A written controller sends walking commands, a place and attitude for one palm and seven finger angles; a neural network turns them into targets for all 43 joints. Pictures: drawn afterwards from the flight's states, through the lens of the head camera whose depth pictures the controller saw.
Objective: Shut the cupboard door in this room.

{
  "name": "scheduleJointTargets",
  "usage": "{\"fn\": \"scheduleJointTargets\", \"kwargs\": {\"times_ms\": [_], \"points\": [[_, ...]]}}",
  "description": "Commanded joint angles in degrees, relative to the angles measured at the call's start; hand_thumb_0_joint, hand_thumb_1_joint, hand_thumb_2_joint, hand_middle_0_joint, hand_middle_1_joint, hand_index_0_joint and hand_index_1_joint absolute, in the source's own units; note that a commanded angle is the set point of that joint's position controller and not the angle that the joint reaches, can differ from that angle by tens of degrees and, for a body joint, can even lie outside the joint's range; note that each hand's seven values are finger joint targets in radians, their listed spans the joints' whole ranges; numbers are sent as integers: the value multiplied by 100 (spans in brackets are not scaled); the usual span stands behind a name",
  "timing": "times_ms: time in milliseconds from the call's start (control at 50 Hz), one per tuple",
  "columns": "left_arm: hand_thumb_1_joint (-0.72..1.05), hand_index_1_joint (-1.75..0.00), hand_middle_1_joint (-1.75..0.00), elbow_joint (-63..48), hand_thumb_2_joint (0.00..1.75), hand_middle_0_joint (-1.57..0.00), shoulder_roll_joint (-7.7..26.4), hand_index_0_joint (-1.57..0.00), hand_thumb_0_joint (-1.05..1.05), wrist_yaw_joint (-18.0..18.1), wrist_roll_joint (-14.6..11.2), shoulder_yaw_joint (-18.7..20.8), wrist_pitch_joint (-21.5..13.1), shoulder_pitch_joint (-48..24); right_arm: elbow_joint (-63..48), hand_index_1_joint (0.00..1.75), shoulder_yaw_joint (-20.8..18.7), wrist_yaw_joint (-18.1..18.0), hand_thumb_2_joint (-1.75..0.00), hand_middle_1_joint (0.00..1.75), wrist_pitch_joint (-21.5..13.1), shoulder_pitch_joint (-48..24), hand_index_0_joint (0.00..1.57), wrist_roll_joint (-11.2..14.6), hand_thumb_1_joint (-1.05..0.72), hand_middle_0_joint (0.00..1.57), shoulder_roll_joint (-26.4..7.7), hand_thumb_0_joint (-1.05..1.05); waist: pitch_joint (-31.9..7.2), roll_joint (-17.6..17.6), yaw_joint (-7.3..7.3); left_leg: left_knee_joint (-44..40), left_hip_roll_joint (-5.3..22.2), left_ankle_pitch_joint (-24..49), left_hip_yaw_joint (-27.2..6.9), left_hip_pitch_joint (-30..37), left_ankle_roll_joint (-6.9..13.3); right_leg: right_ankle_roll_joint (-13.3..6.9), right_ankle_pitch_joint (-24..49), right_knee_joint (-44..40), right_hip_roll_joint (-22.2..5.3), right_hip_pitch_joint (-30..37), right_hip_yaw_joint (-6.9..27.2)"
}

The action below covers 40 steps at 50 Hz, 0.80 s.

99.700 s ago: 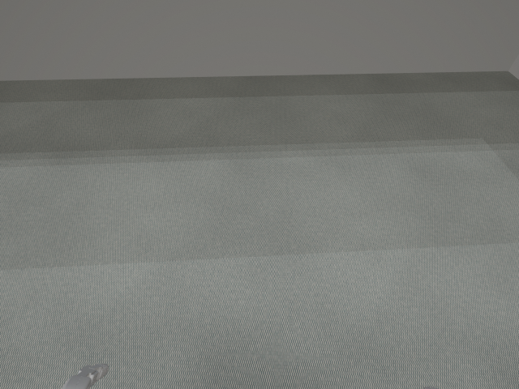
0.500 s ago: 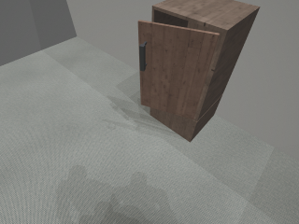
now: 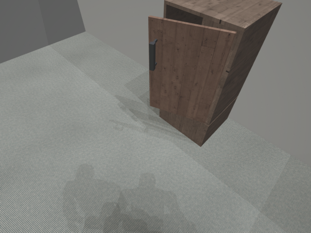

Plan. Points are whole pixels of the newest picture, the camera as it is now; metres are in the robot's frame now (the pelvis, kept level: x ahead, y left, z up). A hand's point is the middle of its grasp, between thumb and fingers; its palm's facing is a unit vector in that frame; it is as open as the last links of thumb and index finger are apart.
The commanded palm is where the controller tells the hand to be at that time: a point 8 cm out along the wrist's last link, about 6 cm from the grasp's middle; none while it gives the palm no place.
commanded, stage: walk to a spot facing it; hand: left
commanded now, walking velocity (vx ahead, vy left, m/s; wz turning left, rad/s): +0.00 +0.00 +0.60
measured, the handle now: (153, 54) +0.92 +0.05 -0.05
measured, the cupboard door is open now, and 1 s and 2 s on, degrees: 21 21 21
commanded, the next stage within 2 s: turn to face it in 1.62 s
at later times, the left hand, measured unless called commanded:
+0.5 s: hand out of the picture +0.02 +0.24 -0.16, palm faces +0.30 -0.91 -0.28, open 7.4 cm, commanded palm none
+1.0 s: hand out of the picture -0.11 +0.16 -0.18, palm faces +0.64 -0.73 -0.24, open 7.4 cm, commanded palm none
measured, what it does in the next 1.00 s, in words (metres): steps on the spot, turning left: right foot, then left foot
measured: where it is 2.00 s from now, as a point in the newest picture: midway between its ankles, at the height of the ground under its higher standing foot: outside the picture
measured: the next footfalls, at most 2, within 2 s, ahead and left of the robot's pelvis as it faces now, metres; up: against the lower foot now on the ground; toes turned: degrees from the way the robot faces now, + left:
right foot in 0.62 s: +0.08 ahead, -0.14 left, +0.00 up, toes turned +23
left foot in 1.00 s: -0.06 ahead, +0.09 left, +0.00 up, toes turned +44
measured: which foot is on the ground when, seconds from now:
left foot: down 0.00-0.62, up 0.64-0.98, down 1.00-1.00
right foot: down 0.00-0.22, up 0.24-0.60, down 0.62-1.00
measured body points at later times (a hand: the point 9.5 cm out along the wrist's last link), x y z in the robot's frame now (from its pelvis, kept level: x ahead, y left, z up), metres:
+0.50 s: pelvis -0.01 +0.00 +0.00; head +0.04 +0.02 +0.44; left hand +0.01 +0.29 -0.14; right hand +0.11 -0.23 -0.15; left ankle +0.01 +0.12 -0.74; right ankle +0.02 -0.16 -0.69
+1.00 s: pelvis -0.01 -0.03 -0.02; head +0.03 +0.01 +0.43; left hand -0.14 +0.20 -0.17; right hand +0.24 -0.16 -0.15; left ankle -0.09 +0.06 -0.75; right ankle +0.04 -0.15 -0.74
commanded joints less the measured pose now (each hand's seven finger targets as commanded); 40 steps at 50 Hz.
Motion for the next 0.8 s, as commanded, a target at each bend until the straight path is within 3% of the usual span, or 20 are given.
{"fn": "scheduleJointTargets", "kwargs": {"times_ms": [0, 80, 120, 160, 180, 200, 220, 240, 260, 360, 480, 540, 560, 580, 600, 620, 640, 680, 720, 780], "points": [[90, -30, -30, -364, 90, -20, 997, -20, 0, 77, 41, 354, 13, 461, -417, 30, -223, 29, -90, 30, 19, 141, 20, 14, -90, 20, -553, 0, -123, -501, 149, 757, 287, 766, -316, -690, -64, -517, 1139, -311, -1390, 141, 754], [90, -30, -30, -685, 90, -20, 1069, -20, 0, 122, 128, 442, 4, 231, -756, 30, -340, 77, -90, 30, 117, -102, 20, -3, -90, 20, -518, 0, -53, -890, 171, 2666, 315, -1736, -162, -1328, -177, -1152, 2324, -393, -2285, 111, 879], [90, -30, -30, -837, 90, -20, 1132, -20, 0, 114, 145, 494, -7, -3, -848, 30, -356, 127, -90, 30, 111, -55, 20, 26, -90, 20, -454, 0, 1, -763, 43, 2020, 510, -1745, -192, -1193, -204, -950, 2839, 94, -2261, 123, 459], [90, -30, -30, -941, 90, -20, 1136, -20, 0, 71, 76, 491, 25, -61, -772, 30, -350, 157, -90, 30, 74, 389, 20, -6, -90, 20, -515, 0, -207, -328, -161, 665, 355, 65, -29, -170, -157, -366, 2422, 1117, -1776, -338, -157], [90, -30, -30, -1039, 90, -20, 852, -20, 0, 38, 28, 476, 72, 64, -770, 30, -424, 142, -90, 30, 9, 719, 20, -58, -90, 20, -911, 0, -310, 1253, -257, -133, 1084, 1928, -1541, 340, 238, 166, 744, 2347, -1012, -1242, -469], [90, -30, -30, -1270, 90, -20, 625, -20, 0, 44, 0, 377, 124, -170, -724, 30, -535, 55, -90, 30, 13, 967, 20, -88, -90, 20, -1358, 0, -283, 2176, -367, -662, 2125, 3501, -3136, 574, 931, 443, -2281, 3472, -279, -2222, -73], [90, -30, -30, -1350, 90, -20, 741, -20, 0, 56, 48, 382, 188, -296, -654, 30, -555, 24, -90, 30, 49, 1025, 20, -101, -90, 20, -1468, 0, -416, 1448, -375, -750, 2238, 2077, -2898, 335, 1146, 281, -2092, 4024, -361, -2087, 595], [90, -30, -30, -1331, 90, -20, 736, -20, 0, 52, 71, 429, 200, -325, -787, 30, -544, 34, -90, 30, 42, 741, 20, -101, -90, 20, -1341, 0, -281, 982, -236, -971, 1915, 454, -2685, -113, 968, 218, -1604, 4117, -421, -2064, 691], [90, -30, -30, -1304, 90, -20, 736, -20, 0, 25, 97, 455, 202, -366, -953, 30, -521, 12, -90, 30, 25, 414, 20, -111, -90, 20, -1294, 0, -150, 1147, -141, -1049, 1711, -240, -2724, -362, 821, 270, -1254, 4168, -425, -2231, 757], [90, -30, -30, -1335, 90, -20, 664, -20, 0, -52, 76, 421, 116, -240, -1128, 30, -518, -21, -90, 30, -25, 160, 20, -87, -90, 20, -1244, 0, -567, 398, -29, -780, 1269, 458, -2238, 201, 821, 443, -654, 3548, -252, -2246, 790], [90, -30, -30, -1569, 90, -20, 683, -20, 0, -31, 57, 364, 107, -237, -1255, 30, -622, 45, -90, 30, 68, 62, 20, -99, -90, 20, -1353, 0, -731, 964, -65, -576, 1048, 660, -2480, 85, 818, 439, -929, 1986, 67, -1518, 683], [90, -30, -30, -1447, 90, -20, 787, -20, 0, -10, 24, 413, 88, 345, -1420, 30, -666, 80, -90, 30, 136, -319, 20, -54, -90, 20, -1313, 0, -726, 1023, 199, -366, 687, 186, -2373, -728, 527, 383, -304, 689, 242, -329, 504], [90, -30, -30, -1392, 90, -20, 958, -20, 0, 11, 39, 469, 61, 628, -1490, 30, -662, 99, -90, 30, 156, -455, 20, -13, -90, 20, -1171, 0, -659, 719, 354, -92, 394, -429, -2204, -1402, 288, 298, -84, -94, 22, 358, 663], [90, -30, -30, -1435, 90, -20, 1448, -20, 0, 45, 129, 558, 1, 776, -1553, 30, -636, 136, -90, 30, 160, -415, 20, 43, -90, 20, -878, 0, -681, -496, 433, 1078, -236, -1221, -1571, -2232, -99, -80, -819, -1063, -1134, 863, 1985], [90, -30, -30, -1555, 90, -20, 1752, -20, 0, 64, 176, 596, -10, 423, -1652, 30, -632, 145, -90, 30, 120, -451, 20, 16, -90, 20, -667, 0, -338, -1647, 384, 2853, -665, -2120, -675, -2623, -369, -717, -682, -1455, -2600, 230, 3329], [90, -30, -30, -1649, 90, -20, 1562, -20, 0, 80, 123, 497, -19, 21, -1589, 30, -667, 180, -90, 30, 150, -390, 20, -63, -90, 20, -917, 0, -139, -998, 152, 3935, -265, -2040, -930, -2338, -279, -869, -435, -1312, -2625, -578, 2849], [90, -30, -30, -1739, 90, -20, 1272, -20, 0, 87, 123, 451, -66, -368, -1524, 30, -662, 222, -90, 30, 181, -208, 20, -72, -90, 20, -864, 0, -71, -831, -93, 4373, -143, -1647, -923, -2287, -270, -840, -139, -1126, -2225, -723, 2312], [90, -30, -30, -1785, 90, -20, 1066, -20, 0, 89, 98, 404, -86, -598, -1434, 30, -647, 270, -90, 30, 228, -128, 20, -44, -90, 20, -803, 0, -118, -1051, -254, 4686, 50, -1290, -652, -2232, -393, -717, 1356, -616, -1781, -514, 1441], [90, -30, -30, -1753, 90, -20, 1095, -20, 0, 80, 111, 399, -115, -333, -1534, 30, -571, 315, -90, 30, 230, -338, 20, -10, -90, 20, -711, 0, -136, -1143, -115, 4074, 38, -1235, -348, -2043, -467, -605, 2521, -325, -1590, -191, 777], [90, -30, -30, -1594, 90, -20, 1279, -20, 0, 86, 121, 471, -109, 231, -1677, 30, -489, 330, -90, 30, 214, -781, 20, 17, -90, 20, -638, 0, -306, -1108, 201, 2969, 42, -1408, -25, -1817, -475, -583, 3330, -33, -1712, 488, 599]]}}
